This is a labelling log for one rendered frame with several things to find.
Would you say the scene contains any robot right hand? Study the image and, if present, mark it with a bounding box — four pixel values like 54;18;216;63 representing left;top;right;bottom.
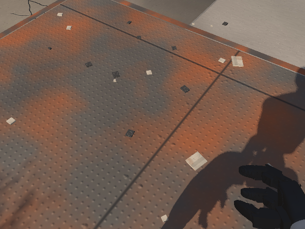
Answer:
234;164;305;229

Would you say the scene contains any right robot forearm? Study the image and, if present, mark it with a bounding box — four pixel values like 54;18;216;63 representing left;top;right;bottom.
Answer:
290;219;305;229

